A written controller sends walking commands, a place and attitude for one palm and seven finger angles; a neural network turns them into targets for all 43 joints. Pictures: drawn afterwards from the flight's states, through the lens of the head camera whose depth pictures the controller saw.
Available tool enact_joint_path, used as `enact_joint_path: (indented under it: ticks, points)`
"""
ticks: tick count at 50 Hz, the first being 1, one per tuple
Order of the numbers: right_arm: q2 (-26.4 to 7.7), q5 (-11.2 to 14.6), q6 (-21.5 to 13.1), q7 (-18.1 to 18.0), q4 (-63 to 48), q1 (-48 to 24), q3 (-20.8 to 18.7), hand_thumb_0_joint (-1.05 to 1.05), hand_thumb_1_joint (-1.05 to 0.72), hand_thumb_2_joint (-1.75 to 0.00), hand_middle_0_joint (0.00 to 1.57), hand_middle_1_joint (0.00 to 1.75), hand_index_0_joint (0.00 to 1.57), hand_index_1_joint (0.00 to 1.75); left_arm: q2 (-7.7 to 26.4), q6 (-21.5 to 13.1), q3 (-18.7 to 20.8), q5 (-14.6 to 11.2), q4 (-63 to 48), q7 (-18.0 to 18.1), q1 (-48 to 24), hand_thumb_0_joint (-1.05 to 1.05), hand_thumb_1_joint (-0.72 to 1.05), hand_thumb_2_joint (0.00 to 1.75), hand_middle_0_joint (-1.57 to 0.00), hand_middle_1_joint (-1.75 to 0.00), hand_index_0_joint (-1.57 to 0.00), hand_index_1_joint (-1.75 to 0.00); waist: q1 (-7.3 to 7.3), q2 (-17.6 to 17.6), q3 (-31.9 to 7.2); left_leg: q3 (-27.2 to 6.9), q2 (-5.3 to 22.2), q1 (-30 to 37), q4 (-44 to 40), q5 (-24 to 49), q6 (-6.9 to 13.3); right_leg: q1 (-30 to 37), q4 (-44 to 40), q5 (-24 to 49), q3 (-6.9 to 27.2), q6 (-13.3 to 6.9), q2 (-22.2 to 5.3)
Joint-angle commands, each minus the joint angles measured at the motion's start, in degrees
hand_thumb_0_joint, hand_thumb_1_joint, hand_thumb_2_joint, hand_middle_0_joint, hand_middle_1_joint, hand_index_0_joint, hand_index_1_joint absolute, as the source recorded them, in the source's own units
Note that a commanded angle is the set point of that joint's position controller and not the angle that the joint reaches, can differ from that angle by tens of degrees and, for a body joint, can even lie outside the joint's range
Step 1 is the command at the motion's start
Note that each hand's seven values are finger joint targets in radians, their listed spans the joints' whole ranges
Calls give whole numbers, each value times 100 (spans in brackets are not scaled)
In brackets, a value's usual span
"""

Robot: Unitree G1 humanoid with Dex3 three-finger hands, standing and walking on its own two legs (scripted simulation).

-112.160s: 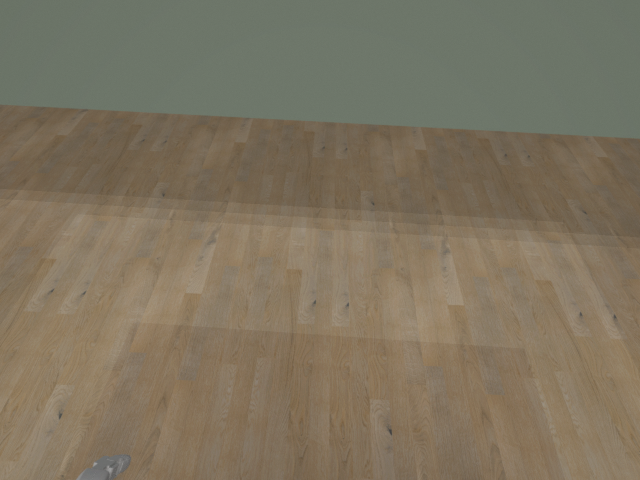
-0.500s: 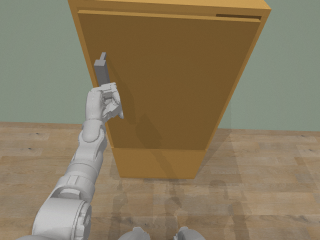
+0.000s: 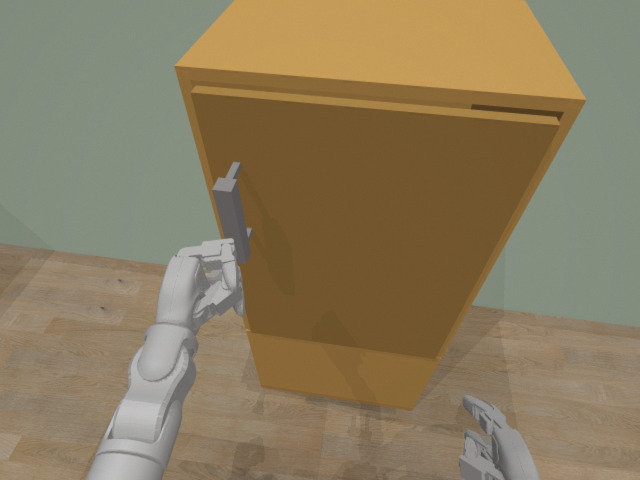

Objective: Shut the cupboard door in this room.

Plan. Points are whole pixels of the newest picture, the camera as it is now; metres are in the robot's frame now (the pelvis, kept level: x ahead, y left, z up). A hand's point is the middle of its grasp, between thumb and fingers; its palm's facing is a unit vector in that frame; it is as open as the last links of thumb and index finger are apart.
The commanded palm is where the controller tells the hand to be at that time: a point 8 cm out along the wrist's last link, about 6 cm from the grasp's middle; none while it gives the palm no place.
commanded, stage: draw the hand back to the body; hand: left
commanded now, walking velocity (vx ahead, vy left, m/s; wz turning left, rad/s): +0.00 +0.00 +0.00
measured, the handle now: (238, 213) +0.46 +0.15 +0.08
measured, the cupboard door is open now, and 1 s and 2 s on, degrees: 0 0 0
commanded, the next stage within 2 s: step back with the hand held close in 1.44 s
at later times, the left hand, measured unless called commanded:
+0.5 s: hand (176, 319) +0.25 +0.16 +0.14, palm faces +0.19 -0.96 -0.23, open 3.1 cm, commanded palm +0.20 +0.21 +0.15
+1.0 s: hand (70, 342) +0.20 +0.23 +0.17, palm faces +0.38 -0.84 -0.39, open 5.6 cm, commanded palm +0.15 +0.28 +0.20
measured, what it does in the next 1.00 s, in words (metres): stands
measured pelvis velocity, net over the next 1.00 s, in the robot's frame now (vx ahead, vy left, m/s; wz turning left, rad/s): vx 0.01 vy -0.02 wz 0.01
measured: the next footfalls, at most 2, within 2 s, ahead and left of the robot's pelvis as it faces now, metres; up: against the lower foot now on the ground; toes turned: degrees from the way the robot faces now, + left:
none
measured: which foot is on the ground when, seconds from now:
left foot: down 0.00-1.00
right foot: down 0.00-1.00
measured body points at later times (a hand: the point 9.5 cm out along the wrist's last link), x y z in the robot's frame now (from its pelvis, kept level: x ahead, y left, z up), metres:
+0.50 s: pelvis -0.01 -0.05 +0.01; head -0.02 -0.07 +0.46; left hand +0.23 +0.21 +0.15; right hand +0.18 -0.28 -0.06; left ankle +0.01 +0.04 -0.71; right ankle -0.02 -0.09 -0.71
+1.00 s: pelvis +0.01 -0.02 +0.03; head -0.02 -0.05 +0.48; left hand +0.18 +0.27 +0.19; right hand +0.20 -0.23 -0.06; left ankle +0.01 +0.04 -0.71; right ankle -0.02 -0.09 -0.71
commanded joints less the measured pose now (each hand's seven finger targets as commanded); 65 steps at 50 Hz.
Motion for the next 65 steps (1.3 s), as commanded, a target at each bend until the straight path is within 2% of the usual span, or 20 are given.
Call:
enact_joint_path:
  ticks: [1, 5, 7, 11, 13, 18, 19, 20, 22, 28, 31, 32, 38, 41, 46, 49, 52, 56, 60, 65]
  points:
    - [-721, 70, -141, -43, -849, -151, -292, 0, -90, -90, 20, 30, 20, 30, 647, -158, 511, -261, -1898, -386, -339, 0, 90, 90, -130, -150, -130, -150, 31, -285, -1428, -864, 721, 1744, -466, 3377, -680, 303, -489, 2587, 197, 67, -198]
    - [-772, 122, -97, -135, -1006, -328, -267, 0, -90, -90, 20, 30, 20, 30, 649, 424, 562, -458, -2160, -716, 122, 0, 90, 90, -130, -150, -130, -150, -42, -479, -926, -709, 582, 1447, -539, 2811, -485, 528, -706, 2963, 235, 133, -253]
    - [-798, 127, -131, -212, -1039, -398, -261, 0, -90, -90, 20, 30, 20, 30, 911, 550, 837, -567, -2451, -803, 178, 0, 90, 90, -130, -150, -130, -150, -48, -430, -944, -644, 497, 1426, -523, 2506, -404, 687, -794, 3127, 320, 169, -289]
    - [-760, 96, -278, -350, -1040, -519, -186, 0, -90, -90, 20, 30, 20, 30, 1379, 399, 1315, -708, -3004, -869, -179, 0, 90, 90, -130, -150, -130, -150, -53, -353, -1112, -635, 389, 1307, -595, 1816, -343, 841, -903, 2736, 446, 201, -342]
    - [-722, 83, -380, -389, -1000, -562, -156, 0, -90, -90, 20, 30, 20, 30, 1513, 260, 1461, -756, -3263, -877, -162, 0, 90, 90, -130, -150, -130, -150, -4, -46, -1221, -617, 363, 1370, -598, 1813, -327, 959, -918, 2750, 512, 195, -388]
    - [-755, 146, -490, -409, -876, -631, -132, 0, -90, -90, 20, 30, 20, 30, 1591, 383, 1770, -909, -2600, -1154, 418, 0, 90, 90, -116, -135, -116, -135, 37, -226, -789, -589, 373, 919, -509, 1376, -369, 1047, -1127, 2854, 955, 520, -636]
    - [-589, 48, -379, -472, -748, -852, -180, 0, -90, -90, 20, 30, 20, 30, 2034, 398, 1751, -171, -2617, -389, 329, 0, 90, 90, -113, -132, -113, -132, 219, -91, -231, -692, 400, 625, -666, 1118, -441, 939, -1561, 2610, 1454, 491, -961]
    - [-554, 19, -310, -465, -697, -817, -163, 0, -90, -90, 20, 30, 20, 30, 1545, 461, 1499, -113, -2429, -73, 702, 0, 90, 90, -111, -129, -111, -129, 111, -290, 35, -701, 402, 603, -772, 884, -451, 963, -1737, 2063, 1444, 497, -989]
    - [-629, 23, -253, -452, -731, -893, -216, 0, -90, -90, 20, 30, 20, 30, 1460, 519, 1434, -15, -2467, 150, 1034, 0, 90, 90, -105, -123, -105, -123, 129, -723, 195, -688, 442, 672, -785, 722, -417, 912, -1973, 1629, 1474, 598, -990]
    - [-600, -23, -216, -524, -641, -1131, -222, 0, -90, -90, 20, 30, 20, 30, 2002, 343, 1805, 185, -3513, 614, 996, 0, 90, 90, -89, -105, -89, -105, 181, -38, -394, -630, 452, 1369, -1215, 851, -340, 1397, -2200, 1037, 1290, 432, -901]
    - [-578, -45, -331, -544, -531, -1144, -211, 0, -90, -90, 20, 30, 20, 30, 2153, 260, 1920, 279, -3796, 765, 938, 0, 90, 90, -81, -96, -81, -96, 185, 366, -277, -641, 450, 1737, -1406, 989, -344, 1275, -2370, 831, 1114, 244, -778]
    - [-629, -64, -381, -556, -471, -1141, -236, 0, -90, -90, 20, 30, 20, 30, 2284, 253, 2063, 302, -3821, 799, 995, 0, 90, 90, -78, -93, -78, -93, 203, 367, -281, -628, 459, 1867, -1426, 1052, -324, 1212, -2464, 888, 1096, 268, -733]
    - [-619, -54, -472, -494, -380, -1055, -252, 0, -90, -90, 20, 30, 20, 30, 1807, 212, 1865, 277, -3470, 748, 1905, 0, 90, 90, -61, -75, -61, -75, 223, -67, 50, -705, 519, 2083, -1900, 1292, -313, 1370, -2354, 1283, 678, 185, -549]
    - [-648, -58, -457, -439, -375, -1028, -281, 0, -90, -90, 20, 30, 20, 30, 1879, 206, 2054, 274, -3481, 698, 2265, 0, 90, 90, -53, -66, -53, -66, 278, -315, 70, -707, 552, 2070, -1995, 1508, -312, 1469, -2266, 1620, 572, 187, -486]
    - [-636, -74, -491, -397, -373, -1002, -306, 0, -90, -90, 20, 30, 20, 30, 2186, 151, 2442, 297, -3981, 697, 2290, 0, 90, 90, -39, -51, -39, -51, 313, -141, -77, -724, 572, 2193, -2015, 1854, -337, 1606, -2225, 1938, 544, 150, -464]
    - [-620, -80, -540, -400, -361, -960, -299, 0, -90, -90, 20, 30, 20, 30, 2372, 135, 2682, 320, -4304, 739, 2317, 0, 90, 90, -31, -42, -31, -42, 348, 296, -249, -773, 595, 2345, -2002, 2223, -393, 1709, -2157, 2154, 513, 105, -454]
    - [-629, -78, -584, -383, -325, -952, -300, 0, -90, -90, 20, 30, 20, 30, 2450, 153, 2866, 330, -4396, 755, 2450, 0, 90, 90, -23, -33, -23, -33, 361, 422, -98, -849, 631, 2354, -2039, 2408, -471, 1665, -2189, 2155, 475, 81, -406]
    - [-671, -84, -528, -343, -320, -886, -315, 0, -90, -90, 20, 30, 20, 30, 2044, 256, 2565, 322, -3995, 723, 2546, 0, 90, 90, -20, -30, -20, -30, 268, 51, 361, -967, 701, 2231, -2178, 2114, -547, 1430, -2209, 1815, 385, 93, -371]
    - [-722, -89, -474, -319, -367, -870, -370, 0, -90, -90, 20, 30, 20, 30, 1987, 278, 2508, 327, -3936, 696, 2515, 0, 90, 90, -20, -30, -20, -30, 266, -183, 172, -976, 714, 2274, -2185, 2044, -548, 1491, -2187, 1750, 369, 105, -392]
    - [-690, -99, -512, -341, -401, -919, -357, 0, -90, -90, 20, 30, 20, 30, 2190, 223, 2635, 363, -4426, 739, 2365, 0, 90, 90, -20, -30, -20, -30, 328, 299, -203, -1061, 733, 2375, -2228, 2000, -587, 1701, -2117, 1725, 383, 80, -395]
